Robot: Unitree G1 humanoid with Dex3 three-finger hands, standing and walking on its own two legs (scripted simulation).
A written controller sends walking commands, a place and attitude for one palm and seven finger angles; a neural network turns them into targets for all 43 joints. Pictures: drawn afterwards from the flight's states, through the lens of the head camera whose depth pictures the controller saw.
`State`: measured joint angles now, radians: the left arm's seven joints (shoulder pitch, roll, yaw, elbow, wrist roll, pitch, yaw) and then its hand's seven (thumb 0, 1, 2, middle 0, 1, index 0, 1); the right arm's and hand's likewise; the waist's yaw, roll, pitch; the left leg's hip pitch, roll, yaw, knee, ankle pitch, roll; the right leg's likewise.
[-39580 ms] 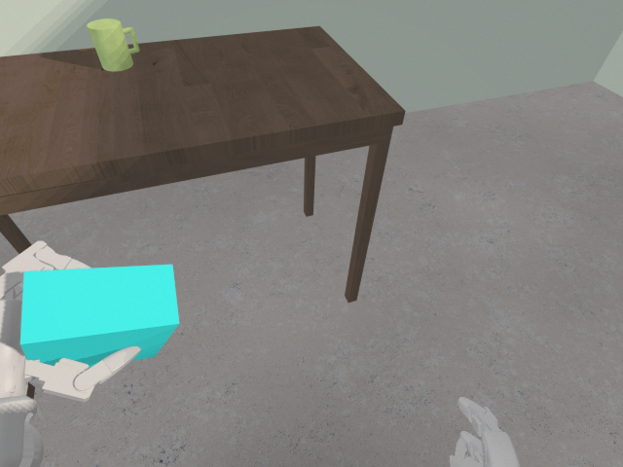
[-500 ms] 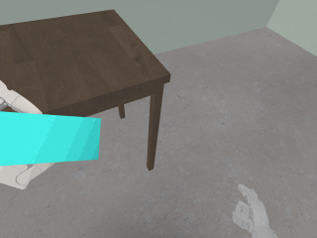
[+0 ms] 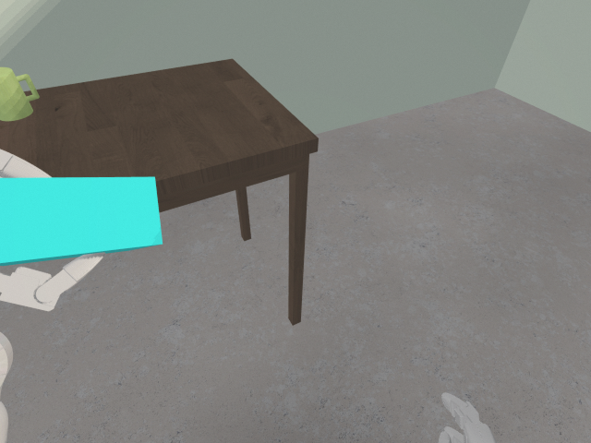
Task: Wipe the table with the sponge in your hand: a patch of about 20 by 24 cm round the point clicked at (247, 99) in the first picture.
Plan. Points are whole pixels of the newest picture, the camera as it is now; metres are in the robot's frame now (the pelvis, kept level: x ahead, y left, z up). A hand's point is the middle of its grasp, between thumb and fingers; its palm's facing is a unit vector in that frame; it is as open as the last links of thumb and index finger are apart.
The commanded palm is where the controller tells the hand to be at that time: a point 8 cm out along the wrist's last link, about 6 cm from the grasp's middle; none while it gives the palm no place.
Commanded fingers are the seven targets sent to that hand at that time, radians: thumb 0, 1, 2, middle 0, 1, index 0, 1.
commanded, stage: stop stepping back and stand still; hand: left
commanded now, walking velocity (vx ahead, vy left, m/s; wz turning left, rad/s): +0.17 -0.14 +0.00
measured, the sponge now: (96, 222) +0.25 +0.20 +0.25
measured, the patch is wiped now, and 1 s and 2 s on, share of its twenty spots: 1.00 1.00 1.00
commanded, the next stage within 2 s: stand and wait in 1.02 s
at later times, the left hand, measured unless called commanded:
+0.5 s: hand (54, 232) +0.22 +0.21 +0.27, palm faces +0.50 -0.77 -0.38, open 9.8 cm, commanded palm +0.16 +0.26 +0.27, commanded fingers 0.00 0.10 1.30 -1.20 -1.60 -1.20 -1.60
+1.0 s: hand out of the picture +0.20 +0.27 +0.26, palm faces +0.54 -0.77 -0.33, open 9.8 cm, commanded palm +0.14 +0.30 +0.27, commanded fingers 0.00 0.10 1.30 -1.20 -1.60 -1.20 -1.60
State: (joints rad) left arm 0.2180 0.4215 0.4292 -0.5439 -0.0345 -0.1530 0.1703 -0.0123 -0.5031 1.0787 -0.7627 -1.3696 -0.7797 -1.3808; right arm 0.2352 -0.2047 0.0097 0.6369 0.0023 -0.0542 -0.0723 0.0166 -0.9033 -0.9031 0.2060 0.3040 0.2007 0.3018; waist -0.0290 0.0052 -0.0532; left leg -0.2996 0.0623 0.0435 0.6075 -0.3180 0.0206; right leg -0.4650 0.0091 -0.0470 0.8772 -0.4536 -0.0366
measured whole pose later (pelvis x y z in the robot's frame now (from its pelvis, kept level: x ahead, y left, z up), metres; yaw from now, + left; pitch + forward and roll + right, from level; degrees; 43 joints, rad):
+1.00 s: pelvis -0.01 +0.02 +0.01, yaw +1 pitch -1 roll -2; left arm 0.29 0.38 0.45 -0.56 -0.04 -0.18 0.16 -0.01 -0.50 1.08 -0.76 -1.37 -0.78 -1.38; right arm 0.20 -0.17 0.04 0.63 0.01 -0.08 -0.03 0.02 -0.90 -0.90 0.21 0.30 0.20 0.30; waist 0.02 0.05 0.01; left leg -0.30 0.03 0.05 0.51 -0.19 0.03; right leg -0.20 0.01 -0.07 0.43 -0.21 0.00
